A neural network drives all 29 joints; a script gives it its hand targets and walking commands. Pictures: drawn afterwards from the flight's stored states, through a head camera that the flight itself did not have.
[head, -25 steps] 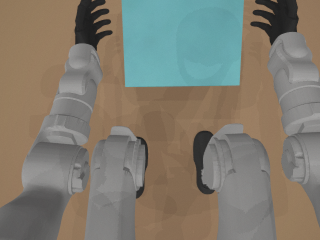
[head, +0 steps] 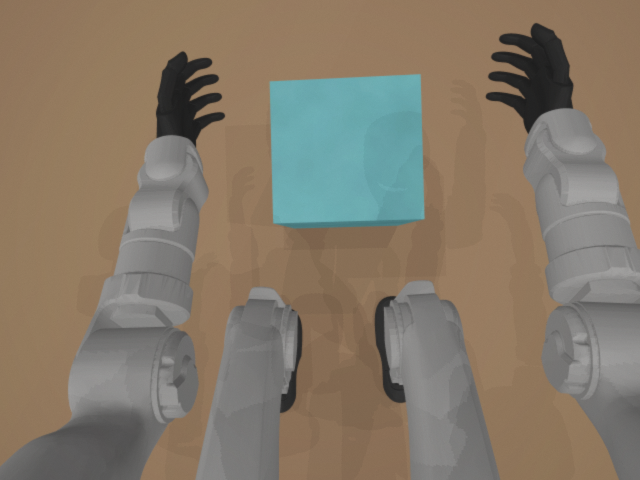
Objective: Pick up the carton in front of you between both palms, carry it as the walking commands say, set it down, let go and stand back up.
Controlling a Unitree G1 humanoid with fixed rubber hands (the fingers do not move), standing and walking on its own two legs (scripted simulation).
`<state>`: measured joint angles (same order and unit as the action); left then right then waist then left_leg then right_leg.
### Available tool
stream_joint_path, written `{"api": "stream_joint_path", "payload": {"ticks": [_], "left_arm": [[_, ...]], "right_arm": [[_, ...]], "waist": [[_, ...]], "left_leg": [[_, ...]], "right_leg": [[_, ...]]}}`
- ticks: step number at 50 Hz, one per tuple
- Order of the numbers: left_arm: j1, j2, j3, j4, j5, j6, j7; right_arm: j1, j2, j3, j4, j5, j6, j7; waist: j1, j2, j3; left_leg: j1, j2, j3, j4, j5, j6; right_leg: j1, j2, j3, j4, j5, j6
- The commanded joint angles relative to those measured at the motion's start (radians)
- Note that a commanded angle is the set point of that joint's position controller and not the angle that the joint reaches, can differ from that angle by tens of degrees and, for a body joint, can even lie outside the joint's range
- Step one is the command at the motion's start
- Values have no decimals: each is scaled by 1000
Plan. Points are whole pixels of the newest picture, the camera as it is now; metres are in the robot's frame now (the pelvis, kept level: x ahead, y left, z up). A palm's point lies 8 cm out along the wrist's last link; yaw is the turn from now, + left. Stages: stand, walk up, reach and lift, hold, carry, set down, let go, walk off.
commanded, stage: set down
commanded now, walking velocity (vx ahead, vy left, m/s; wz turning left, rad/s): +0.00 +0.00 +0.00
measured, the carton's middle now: (345, 166) +0.49 -0.03 -0.36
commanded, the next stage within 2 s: let go in 0.44 s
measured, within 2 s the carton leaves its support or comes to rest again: neither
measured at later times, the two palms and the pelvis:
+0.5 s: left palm (87, 83) +0.49 +0.16 +0.03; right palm out of the picture +0.49 -0.24 +0.03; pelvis +0.04 +0.00 +0.14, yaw -1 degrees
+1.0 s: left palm out of the picture +0.37 +0.22 +0.16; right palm out of the picture +0.36 -0.23 +0.16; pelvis +0.11 +0.01 +0.25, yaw -2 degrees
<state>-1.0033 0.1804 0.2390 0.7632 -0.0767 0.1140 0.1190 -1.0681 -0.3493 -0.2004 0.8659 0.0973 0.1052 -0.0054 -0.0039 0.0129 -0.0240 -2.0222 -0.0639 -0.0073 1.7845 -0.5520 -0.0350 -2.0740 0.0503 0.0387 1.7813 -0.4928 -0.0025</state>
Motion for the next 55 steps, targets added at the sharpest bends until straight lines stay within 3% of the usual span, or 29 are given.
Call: {"api": "stream_joint_path", "payload": {"ticks": [1, 2, 3, 5, 9, 11, 16, 17, 19, 21, 22, 23, 24, 25, 29, 31, 32, 33, 34, 37, 39, 40, 44, 46, 49, 50, 53, 54, 55], "left_arm": [[-163, 115, 15, -158, 13, -8, -3], [-156, 97, -1, -166, -6, -4, -8], [-139, 96, 8, -179, 0, -4, -10], [-139, 98, 4, -179, 3, 2, -13], [-80, 80, 21, -181, 22, -1, -18], [-75, 66, 14, -161, 26, -3, -21], [-19, 46, 22, -160, 47, -21, -30], [-22, 39, 31, -153, 42, -23, -32], [-7, 46, 24, -166, 42, -26, -37], [14, 32, 23, -157, 54, -32, -40], [47, 27, 26, -153, 51, -36, -44], [53, 28, 24, -137, 68, -37, -48], [69, 36, 21, -152, 71, -38, -51], [97, 22, 17, -130, 76, -38, -57], [235, 42, 2, -163, 127, -46, -76], [326, 39, -20, -201, 135, -49, -89], [355, 53, -18, -229, 149, -50, -94], [390, 60, -32, -237, 136, -52, -101], [430, 58, -41, -261, 143, -54, -107], [535, 65, -66, -288, 119, -72, -122], [609, 60, -71, -301, 116, -87, -129], [667, 50, -76, -289, 117, -92, -132], [800, 51, -109, -318, 86, -124, -145], [881, 65, -112, -325, 89, -133, -147], [978, 79, -121, -346, 89, -143, -151], [1005, 82, -122, -376, 84, -149, -151], [1106, 85, -147, -392, 72, -147, -158], [1132, 95, -141, -393, 77, -145, -155], [1155, 83, -146, -389, 74, -143, -159]], "right_arm": [[-187, -127, -23, -156, -4, -6, 6], [-162, -116, -31, -141, -6, -3, 8], [-164, -117, -32, -177, -11, -3, 9], [-151, -110, -34, -177, -15, 2, 17], [-115, -104, -48, -189, -26, -3, 30], [-86, -81, -57, -152, -34, -6, 37], [-53, -70, -68, -148, -55, -23, 43], [-64, -77, -74, -154, -67, -26, 46], [-43, -77, -75, -154, -77, -30, 46], [-24, -58, -78, -153, -70, -38, 51], [8, -48, -79, -149, -75, -41, 51], [24, -48, -87, -129, -79, -42, 50], [56, -45, -92, -127, -90, -43, 48], [57, -41, -83, -128, -101, -45, 49], [233, -12, -74, -147, -132, -50, 41], [323, -3, -58, -206, -143, -51, 37], [352, 3, -63, -238, -141, -54, 38], [361, 3, -41, -276, -139, -59, 37], [429, 4, -59, -269, -149, -58, 36], [527, 39, -15, -335, -121, -77, 41], [603, 62, 1, -356, -116, -93, 43], [653, 42, -3, -335, -117, -99, 43], [799, 67, 25, -365, -106, -126, 44], [885, 59, 38, -382, -99, -135, 44], [1020, 81, 57, -394, -88, -147, 44], [1047, 73, 61, -400, -89, -149, 46], [1138, 68, 73, -452, -86, -152, 52], [1172, 56, 74, -434, -89, -150, 54], [1186, 54, 87, -459, -87, -150, 55]], "waist": [[0, -69, -1093], [-23, -68, -1103], [-1, -62, -1091], [-17, -58, -1069], [5, -49, -1065], [-15, -53, -1007], [7, -48, -973], [-4, -83, -978], [-3, -89, -981], [14, -65, -975], [2, -86, -975], [12, -69, -955], [-9, -70, -955], [15, -66, -946], [-3, -60, -974], [-4, -66, -923], [0, -41, -942], [21, -64, -887], [-9, -50, -873], [24, -28, -800], [10, -48, -743], [21, -23, -721], [14, -44, -667], [21, -38, -620], [5, -29, -538], [18, -8, -514], [4, -4, -413], [20, 18, -375], [20, 2, -328]], "left_leg": [[485, -33, 99, -216, 242, -12], [504, -35, 99, -237, 240, -17], [498, -35, 108, -242, 249, -18], [534, -33, 100, -291, 237, -17], [620, -33, 86, -361, 288, -15], [639, -30, 73, -406, 288, -15], [700, -25, 63, -510, 333, -14], [706, -24, 55, -527, 343, -13], [746, -23, 49, -570, 365, -11], [782, -19, 48, -605, 399, -13], [795, -17, 45, -623, 396, -10], [812, -16, 40, -646, 405, -10], [845, -15, 36, -666, 408, -11], [845, -14, 43, -681, 421, -13], [963, -12, 37, -752, 452, -4], [992, -14, 33, -798, 434, 1], [1051, -11, 30, -815, 458, 2], [1058, -13, 25, -837, 468, 5], [1088, -10, 28, -856, 471, 2], [1188, -7, 16, -912, 537, 3], [1227, -2, 5, -941, 556, 11], [1270, 0, 1, -960, 589, 8], [1363, 6, -16, -1016, 692, 6], [1430, 11, -23, -1054, 708, 11], [1556, 18, -38, -1106, 752, 16], [1594, 23, -43, -1133, 764, 15], [1697, 25, -42, -1219, 729, 12], [1707, 30, -40, -1240, 723, 8], [1728, 25, -33, -1258, 698, 5]], "right_leg": [[792, 17, -64, -229, 310, 26], [813, 20, -69, -250, 311, 24], [823, 15, -64, -267, 320, 27], [846, 18, -68, -307, 304, 28], [883, 21, -62, -375, 337, 31], [881, 24, -64, -417, 339, 32], [990, 14, -41, -515, 389, 29], [1000, 14, -44, -528, 404, 34], [1042, 10, -37, -572, 418, 33], [1065, 10, -30, -604, 460, 29], [1103, 7, -30, -621, 468, 32], [1095, 9, -29, -639, 472, 34], [1109, 7, -30, -661, 466, 33], [1128, 2, -19, -690, 478, 31], [1255, 4, -11, -756, 537, 32], [1325, -2, -6, -796, 543, 29], [1345, 4, -8, -807, 545, 27], [1364, -3, -8, -837, 552, 26], [1402, -1, -7, -850, 564, 26], [1444, -4, -6, -902, 601, 21], [1493, -10, 0, -935, 648, 22], [1500, -10, 3, -952, 664, 23], [1607, -16, 14, -1000, 783, 19], [1630, -16, 14, -1039, 774, 26], [1652, -14, 11, -1105, 747, 28], [1664, -14, 9, -1128, 717, 27], [1752, -10, 1, -1207, 675, 21], [1774, -9, 2, -1232, 634, 20], [1812, -6, 3, -1257, 627, 19]]}}
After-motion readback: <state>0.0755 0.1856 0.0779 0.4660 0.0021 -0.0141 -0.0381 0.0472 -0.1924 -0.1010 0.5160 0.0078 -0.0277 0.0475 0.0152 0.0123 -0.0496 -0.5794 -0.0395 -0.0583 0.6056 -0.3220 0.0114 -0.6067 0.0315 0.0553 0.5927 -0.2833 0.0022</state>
